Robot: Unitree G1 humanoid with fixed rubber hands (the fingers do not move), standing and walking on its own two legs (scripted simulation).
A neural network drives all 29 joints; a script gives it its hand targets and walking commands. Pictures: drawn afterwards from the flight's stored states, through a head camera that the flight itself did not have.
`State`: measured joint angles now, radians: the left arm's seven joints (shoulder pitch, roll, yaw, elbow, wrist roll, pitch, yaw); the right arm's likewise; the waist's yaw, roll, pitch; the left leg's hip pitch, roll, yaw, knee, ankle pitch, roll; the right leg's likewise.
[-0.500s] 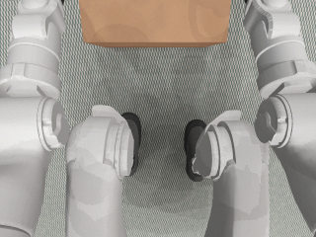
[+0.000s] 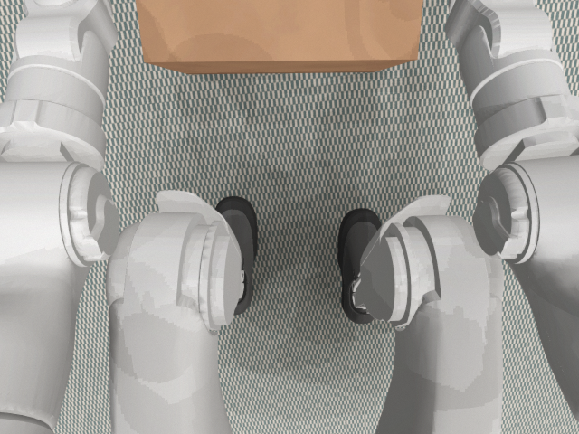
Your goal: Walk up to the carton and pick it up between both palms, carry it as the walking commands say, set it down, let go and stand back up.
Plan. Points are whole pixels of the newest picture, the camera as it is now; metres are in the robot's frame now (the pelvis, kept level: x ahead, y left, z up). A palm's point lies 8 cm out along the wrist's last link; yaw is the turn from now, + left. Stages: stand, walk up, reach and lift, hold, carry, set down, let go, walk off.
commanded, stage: set down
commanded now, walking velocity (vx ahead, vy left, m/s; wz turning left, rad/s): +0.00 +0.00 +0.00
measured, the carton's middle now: out of the picture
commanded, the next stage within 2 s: let go in 1.88 s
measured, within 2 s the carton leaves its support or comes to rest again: neither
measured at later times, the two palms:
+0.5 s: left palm out of the picture +0.53 +0.26 -0.17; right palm out of the picture +0.55 -0.16 -0.17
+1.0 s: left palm out of the picture +0.54 +0.27 -0.02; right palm out of the picture +0.57 -0.16 -0.02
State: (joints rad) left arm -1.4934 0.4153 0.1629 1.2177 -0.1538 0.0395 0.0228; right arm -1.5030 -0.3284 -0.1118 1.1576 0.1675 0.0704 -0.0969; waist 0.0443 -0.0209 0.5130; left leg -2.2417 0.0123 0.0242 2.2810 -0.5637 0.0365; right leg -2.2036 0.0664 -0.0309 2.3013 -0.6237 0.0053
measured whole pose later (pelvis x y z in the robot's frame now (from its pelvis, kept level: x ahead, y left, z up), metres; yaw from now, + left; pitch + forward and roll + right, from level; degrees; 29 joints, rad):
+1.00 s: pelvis +0.00 +0.00 +0.09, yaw +1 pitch +43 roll -2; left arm -1.33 0.47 0.21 1.00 -0.18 0.16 -0.01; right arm -1.34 -0.37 -0.19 0.95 0.13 0.18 -0.08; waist 0.04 -0.01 0.14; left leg -2.19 -0.01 0.02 1.94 -0.50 0.04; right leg -2.14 0.04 -0.02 1.96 -0.57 0.01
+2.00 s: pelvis +0.05 +0.01 +0.32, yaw +1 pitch +45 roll -1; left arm -1.07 0.36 0.37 0.92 0.02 0.14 -0.11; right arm -1.05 -0.25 -0.32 0.85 -0.04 0.16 0.01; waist 0.02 -0.02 -0.07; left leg -1.50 -0.03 -0.01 0.99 -0.27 0.02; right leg -1.47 0.04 0.02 1.00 -0.31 0.01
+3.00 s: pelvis +0.13 -0.01 +0.43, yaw +2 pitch -4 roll +0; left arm 0.23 0.21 0.04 0.42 0.00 0.12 -0.08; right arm 0.22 -0.20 -0.04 0.41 0.00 0.12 0.07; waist 0.00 -0.01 0.10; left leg -0.11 -0.03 -0.03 0.44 -0.26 0.01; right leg -0.09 0.04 0.04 0.45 -0.29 -0.02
